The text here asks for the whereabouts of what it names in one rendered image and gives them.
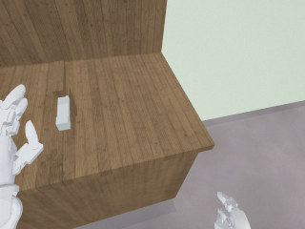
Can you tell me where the right robot hand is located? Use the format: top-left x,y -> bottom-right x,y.
214,192 -> 251,229

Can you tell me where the tap lever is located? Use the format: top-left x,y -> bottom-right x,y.
55,95 -> 71,131

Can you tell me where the left robot hand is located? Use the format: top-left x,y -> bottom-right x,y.
0,84 -> 44,185

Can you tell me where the counter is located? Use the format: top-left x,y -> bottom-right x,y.
0,0 -> 215,229

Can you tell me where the left robot forearm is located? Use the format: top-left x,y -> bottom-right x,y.
0,183 -> 23,229

